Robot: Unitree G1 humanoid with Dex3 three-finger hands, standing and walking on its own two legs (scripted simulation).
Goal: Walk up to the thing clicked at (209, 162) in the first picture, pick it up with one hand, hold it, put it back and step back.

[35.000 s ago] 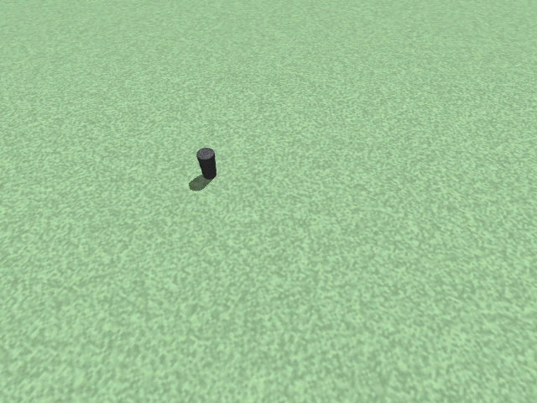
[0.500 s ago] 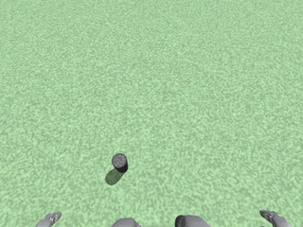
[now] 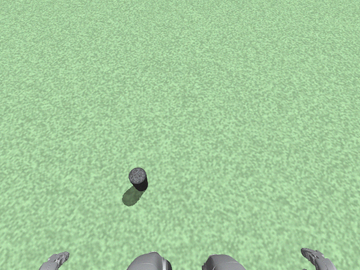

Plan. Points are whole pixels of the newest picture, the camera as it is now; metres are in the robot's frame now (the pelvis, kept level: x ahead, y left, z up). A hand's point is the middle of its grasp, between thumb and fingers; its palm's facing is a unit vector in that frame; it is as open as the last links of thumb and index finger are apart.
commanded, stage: step back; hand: left
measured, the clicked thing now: (139, 180) +0.55 +0.23 -0.68
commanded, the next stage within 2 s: none
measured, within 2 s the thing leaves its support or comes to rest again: neither
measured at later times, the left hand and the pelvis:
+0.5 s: hand out of the picture -0.02 +0.25 -0.14, palm faces +0.05 -0.94 -0.35, open 7.4 cm; pelvis -0.14 -0.01 +0.01, yaw +4 degrees
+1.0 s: hand out of the picture -0.22 +0.20 -0.12, palm faces +0.02 -0.91 -0.42, open 7.4 cm; pelvis -0.29 -0.07 +0.01, yaw +1 degrees
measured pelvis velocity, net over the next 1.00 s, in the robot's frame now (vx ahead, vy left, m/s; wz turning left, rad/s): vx -0.29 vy -0.07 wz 0.01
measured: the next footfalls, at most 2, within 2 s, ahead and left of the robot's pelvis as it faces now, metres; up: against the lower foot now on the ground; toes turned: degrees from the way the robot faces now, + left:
left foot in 0.40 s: -0.10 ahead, +0.11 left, +0.00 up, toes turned +2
right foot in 0.80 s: -0.22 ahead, -0.19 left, +0.00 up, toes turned +3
